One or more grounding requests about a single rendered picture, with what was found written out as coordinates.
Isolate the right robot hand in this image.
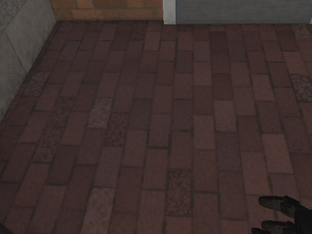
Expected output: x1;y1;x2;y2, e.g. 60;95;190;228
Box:
252;195;312;234

